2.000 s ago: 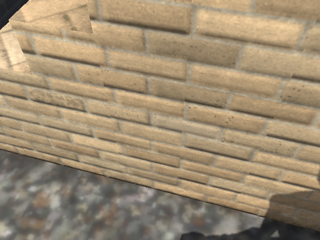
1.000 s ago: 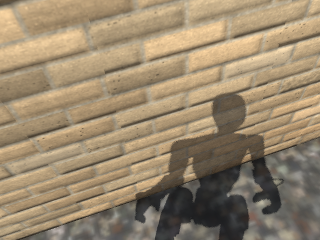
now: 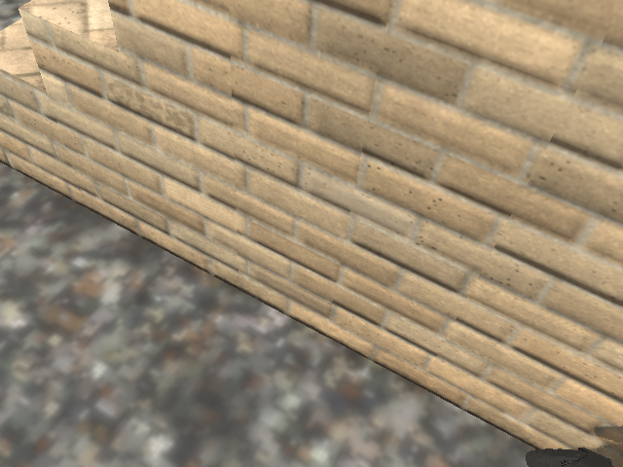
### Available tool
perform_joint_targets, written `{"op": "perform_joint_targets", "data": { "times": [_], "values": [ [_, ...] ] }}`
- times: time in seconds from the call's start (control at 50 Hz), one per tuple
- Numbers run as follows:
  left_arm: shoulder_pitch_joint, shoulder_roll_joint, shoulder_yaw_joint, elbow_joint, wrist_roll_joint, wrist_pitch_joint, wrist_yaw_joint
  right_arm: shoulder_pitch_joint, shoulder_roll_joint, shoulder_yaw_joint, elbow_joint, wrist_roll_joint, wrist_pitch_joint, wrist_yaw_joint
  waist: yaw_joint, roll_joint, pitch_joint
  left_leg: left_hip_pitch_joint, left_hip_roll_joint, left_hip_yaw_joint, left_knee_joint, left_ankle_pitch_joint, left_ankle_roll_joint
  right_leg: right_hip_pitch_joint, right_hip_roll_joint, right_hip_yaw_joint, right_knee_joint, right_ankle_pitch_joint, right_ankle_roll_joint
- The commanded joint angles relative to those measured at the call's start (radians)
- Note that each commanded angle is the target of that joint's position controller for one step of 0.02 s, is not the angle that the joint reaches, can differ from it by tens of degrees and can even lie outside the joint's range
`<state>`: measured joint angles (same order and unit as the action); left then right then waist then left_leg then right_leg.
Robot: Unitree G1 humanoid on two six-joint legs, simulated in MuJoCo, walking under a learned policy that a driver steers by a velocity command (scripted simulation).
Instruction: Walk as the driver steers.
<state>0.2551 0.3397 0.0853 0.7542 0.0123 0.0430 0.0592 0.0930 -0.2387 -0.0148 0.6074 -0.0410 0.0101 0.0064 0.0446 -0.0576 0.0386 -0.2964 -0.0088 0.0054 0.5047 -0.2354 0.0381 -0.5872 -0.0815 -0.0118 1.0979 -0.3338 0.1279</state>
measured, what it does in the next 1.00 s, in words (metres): steps to the right, turning right: right foot, then left foot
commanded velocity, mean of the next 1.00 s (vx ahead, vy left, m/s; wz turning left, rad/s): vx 0.40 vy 0.00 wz -0.34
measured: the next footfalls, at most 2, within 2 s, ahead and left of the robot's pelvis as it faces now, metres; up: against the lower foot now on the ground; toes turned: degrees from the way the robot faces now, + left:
right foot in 0.42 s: +0.09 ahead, -0.19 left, +0.00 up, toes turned -23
left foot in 0.78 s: +0.30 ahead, -0.10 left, +0.00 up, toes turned -32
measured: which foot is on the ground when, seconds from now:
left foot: down 0.00-0.42, up 0.44-0.76, down 0.78-1.00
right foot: up 0.00-0.40, down 0.42-0.84, up 0.86-1.00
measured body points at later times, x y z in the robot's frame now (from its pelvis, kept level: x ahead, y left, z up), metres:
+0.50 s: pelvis +0.07 -0.08 -0.02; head +0.07 -0.13 +0.43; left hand +0.28 +0.16 -0.09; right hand +0.12 -0.40 -0.13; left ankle +0.04 +0.10 -0.67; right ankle +0.05 -0.17 -0.74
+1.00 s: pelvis +0.14 -0.14 +0.00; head +0.19 -0.16 +0.45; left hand +0.46 -0.02 -0.07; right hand +0.16 -0.47 -0.10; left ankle +0.27 -0.08 -0.74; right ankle +0.06 -0.25 -0.68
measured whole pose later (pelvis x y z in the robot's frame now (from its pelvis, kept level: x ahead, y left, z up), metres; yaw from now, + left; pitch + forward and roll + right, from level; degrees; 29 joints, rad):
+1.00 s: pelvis +0.14 -0.14 +0.00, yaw -22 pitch +3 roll -2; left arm -0.04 0.27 0.00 0.65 0.03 -0.01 0.08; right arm 0.16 -0.31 -0.07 0.68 0.00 -0.04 -0.05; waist -0.06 0.03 0.07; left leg -0.40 -0.07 -0.17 0.41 -0.05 0.02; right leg -0.45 0.12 0.14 0.97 -0.52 0.10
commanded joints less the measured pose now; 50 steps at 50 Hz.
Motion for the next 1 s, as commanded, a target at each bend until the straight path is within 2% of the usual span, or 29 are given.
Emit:
{"op": "perform_joint_targets", "data": {
  "times": [0.02, 0.06, 0.12, 0.22, 0.24, 0.3, 0.36, 0.4, 0.42, 0.44, 0.46, 0.48, 0.5, 0.54, 0.58, 0.64, 0.68, 0.7, 0.72, 0.76, 0.78, 0.8, 0.82, 0.84, 0.86, 0.88, 0.92, 0.96, 1.0],
  "values": [
    [0.052, 0.074, 0.011, -0.047, -0.016, -0.001, -0.005, -0.054, -0.121, -0.03, -0.036, -0.007, -0.032, -0.008, -0.024, 0.23, -0.119, 0.028, 0.21, -0.059, -0.254, -0.003, 0.139, 0.121, -0.009, 0.03, -0.024, 0.094, -0.006],
    [-0.041, 0.116, 0.019, -0.102, -0.033, -0.02, -0.016, 0.029, -0.214, -0.066, 0.001, 0.016, -0.034, -0.021, -0.082, 0.247, -0.056, 0.164, 0.306, -0.229, -0.355, -0.339, 0.16, -0.07, -0.017, 0.053, -0.048, 0.079, -0.042],
    [-0.04, 0.094, 0.023, -0.11, -0.035, -0.049, -0.024, 0.088, -0.184, -0.074, 0.044, 0.037, -0.066, -0.039, -0.078, 0.194, 0.005, 0.352, 0.379, -0.293, -0.4, -0.397, 0.158, -0.271, -0.037, 0.116, -0.044, 0.053, -0.077],
    [-0.023, 0.016, 0.011, -0.114, -0.034, -0.07, -0.043, 0.059, -0.176, -0.09, 0.06, 0.039, -0.103, -0.041, -0.048, 0.15, -0.002, 0.302, 0.355, -0.101, -0.423, -0.276, 0.126, -0.222, -0.089, 0.07, -0.033, 0.079, -0.084],
    [-0.071, 0.022, 0.006, -0.118, 0.027, -0.05, -0.103, 0.124, -0.209, -0.084, 0.101, -0.021, -0.094, -0.017, -0.054, 0.044, -0.016, 0.222, 0.362, -0.073, -0.44, -0.309, 0.111, -0.13, -0.044, 0.026, -0.097, 0.095, -0.101],
    [-0.029, 0.025, 0.01, -0.096, -0.017, -0.046, -0.17, 0.008, -0.237, -0.1, 0.091, -0.025, -0.11, 0.018, 0.019, 0.196, -0.028, 0.084, 0.285, 0.096, -0.404, -0.267, 0.027, 0.099, -0.03, -0.026, -0.272, 0.138, -0.143],
    [-0.059, 0.048, 0.005, -0.083, 0.003, -0.045, -0.153, -0.013, -0.24, -0.099, 0.1, -0.01, -0.106, 0.017, 0.009, 0.213, -0.043, 0.086, 0.304, 0.12, -0.346, -0.313, 0.034, 0.18, -0.013, -0.087, -0.387, -0.006, -0.192],
    [0.069, 0.065, 0.009, -0.018, 0.028, -0.047, -0.124, -0.016, -0.217, -0.092, 0.12, 0.009, -0.096, 0.027, 0.077, 0.059, -0.057, 0.067, 0.23, 0.211, -0.043, -0.109, 0.028, 0.345, 0.06, -0.135, -0.539, -0.029, -0.224],
    [0.238, 0.123, 0.038, 0.013, -0.016, -0.06, -0.059, -0.088, -0.156, -0.08, 0.057, 0.097, -0.101, -0.001, 0.127, -0.149, -0.045, -0.033, 0.165, 0.242, 0.347, 0.208, -0.029, 0.477, 0.083, -0.058, -0.564, 0.149, -0.289],
    [0.276, 0.269, 0.057, 0.013, -0.03, -0.08, -0.037, -0.056, -0.061, -0.04, 0.006, 0.041, -0.104, -0.012, 0.051, -0.42, -0.025, -0.446, 0.024, 0.211, 0.73, -0.289, -0.118, 0.664, -0.115, 0.38, -0.627, 0.482, -0.403],
    [0.248, 0.264, 0.055, 0.019, 0.01, -0.095, -0.045, 0.012, -0.108, -0.025, 0.052, -0.067, -0.097, 0.018, 0.072, -0.287, -0.172, -0.55, -0.002, -0.026, 0.79, -0.326, -0.077, 0.668, -0.203, 0.689, -0.86, -0.009, -0.432],
    [0.192, 0.263, 0.058, -0.055, -0.011, -0.127, -0.045, -0.079, -0.176, -0.054, -0.027, 0.036, -0.127, -0.002, 0.038, -0.199, -0.118, -0.616, -0.011, -0.104, 0.834, -0.265, -0.097, 0.706, -0.237, 0.749, -0.867, 0.055, -0.5],
    [0.107, 0.224, 0.05, -0.066, -0.03, -0.136, -0.034, -0.127, -0.206, -0.05, -0.035, 0.032, -0.14, -0.018, 0.02, -0.128, -0.101, -0.604, 0.033, -0.119, 0.784, -0.161, -0.098, 0.655, -0.221, 0.626, -0.838, 0.212, -0.461],
    [-0.054, 0.185, 0.034, -0.111, -0.023, -0.131, 0.003, -0.16, -0.195, -0.043, -0.063, 0.003, -0.13, -0.053, -0.057, -0.009, -0.104, -0.438, 0.047, -0.117, 0.634, -0.042, -0.111, 0.502, -0.163, 0.436, -0.777, 0.663, -0.377],
    [-0.171, 0.169, 0.034, -0.159, -0.028, -0.12, 0.028, -0.163, -0.161, -0.03, -0.073, 0.003, -0.125, -0.069, -0.098, -0.002, -0.132, -0.203, -0.054, -0.016, 0.382, 0.055, -0.1, 0.293, -0.028, 0.238, -0.722, 0.775, -0.308],
    [-0.122, 0.117, 0.01, -0.14, -0.02, -0.115, 0.036, -0.163, -0.085, -0.001, -0.075, 0.018, -0.11, -0.074, -0.047, -0.046, -0.203, -0.104, -0.064, 0.024, 0.153, 0.167, -0.115, 0.337, -0.019, 0.166, -0.683, 0.791, -0.255],
    [-0.09, 0.053, -0.018, -0.116, -0.011, -0.119, 0.026, -0.161, -0.081, 0.008, -0.074, 0.027, -0.106, -0.069, -0.028, -0.078, -0.24, -0.053, -0.015, -0.005, 0.081, 0.22, -0.116, 0.379, -0.041, 0.186, -0.672, 0.72, -0.254],
    [-0.069, 0.069, -0.012, -0.123, -0.021, -0.104, 0.025, -0.056, -0.136, -0.008, -0.03, 0.039, -0.111, -0.056, -0.026, -0.075, -0.137, -0.076, -0.037, 0.003, 0.05, 0.163, -0.114, 0.384, -0.031, 0.186, -0.599, 0.79, -0.243],
    [-0.092, 0.009, -0.041, -0.106, 0.005, -0.112, 0.013, -0.123, -0.08, 0.008, -0.04, 0.027, -0.117, -0.053, -0.021, -0.066, -0.271, 0.009, 0.007, -0.008, 0.022, 0.248, -0.081, 0.405, -0.069, 0.205, -0.641, 0.732, -0.262],
    [-0.161, 0.007, -0.057, -0.103, 0.033, -0.124, -0.011, -0.102, -0.071, 0.009, -0.012, 0.026, -0.114, -0.054, -0.046, -0.05, -0.239, 0.11, 0.018, -0.037, -0.029, 0.181, -0.03, 0.354, -0.079, 0.224, -0.634, 0.454, -0.271],
    [-0.175, -0.018, -0.074, -0.097, 0.044, -0.129, -0.019, -0.106, -0.096, 0.005, -0.011, 0.019, -0.111, -0.057, -0.052, -0.021, -0.195, 0.161, 0.048, -0.103, -0.082, 0.133, -0.005, 0.315, -0.039, 0.209, -0.617, 0.319, -0.251],
    [-0.166, -0.007, -0.076, -0.106, 0.051, -0.138, -0.018, -0.111, -0.174, -0.011, -0.025, 0.001, -0.117, -0.056, -0.02, 0.084, -0.147, 0.196, 0.122, -0.22, -0.082, 0.382, 0.051, 0.268, 0.029, 0.184, -0.52, 0.246, -0.212],
    [-0.131, 0.014, -0.077, -0.128, 0.042, -0.125, 0.001, -0.117, -0.233, -0.038, -0.001, -0.007, -0.119, -0.046, 0.041, 0.267, -0.157, 0.17, 0.199, -0.405, -0.142, 0.381, 0.187, 0.263, 0.061, 0.158, -0.483, 0.163, -0.131],
    [-0.201, 0.102, -0.049, -0.137, 0.032, -0.117, 0.024, -0.1, -0.234, -0.06, 0.001, 0.006, -0.119, -0.029, -0.009, 0.286, -0.1, 0.154, 0.226, -0.482, -0.148, 0.55, 0.244, 0.213, 0.108, 0.117, -0.391, 0.025, -0.081],
    [-0.261, 0.125, -0.037, -0.151, 0.013, -0.099, 0.037, 0.021, -0.228, -0.067, 0.04, 0.007, -0.122, -0.023, -0.079, 0.268, -0.063, 0.211, 0.312, -0.545, -0.109, 0.981, 0.291, 0.074, 0.161, 0.1, -0.179, -0.13, -0.045],
    [-0.274, 0.103, -0.042, -0.172, 0.012, -0.085, 0.042, 0.169, -0.234, -0.072, 0.073, 0.006, -0.133, -0.018, -0.13, 0.234, -0.19, 0.4, 0.339, -0.627, -0.12, 1.158, 0.335, -0.056, 0.225, 0.128, 0.038, -0.334, -0.017],
    [-0.156, 0.089, -0.043, -0.132, 0.025, -0.066, 0.027, 0.046, -0.287, -0.11, 0.01, 0.035, -0.129, -0.034, -0.041, 0.137, -0.319, 0.397, 0.281, -0.538, -0.055, 0.942, 0.247, -0.021, 0.168, 0.243, 0.098, -0.251, -0.017],
    [-0.224, 0.023, -0.055, -0.136, 0.018, -0.055, 0.024, -0.052, -0.224, -0.106, -0.036, 0.057, -0.07, -0.062, -0.035, 0.092, -0.23, 0.215, 0.174, -0.473, -0.126, 0.512, 0.158, 0.041, 0.186, 0.164, -0.122, -0.193, -0.023],
    [-0.278, -0.006, -0.059, -0.151, 0.01, -0.045, 0.032, -0.03, -0.211, -0.106, -0.052, 0.051, -0.021, -0.078, -0.051, 0.154, -0.2, 0.141, 0.136, -0.504, -0.175, 0.309, 0.163, 0.086, 0.231, 0.123, -0.218, -0.168, -0.028]
  ]
}}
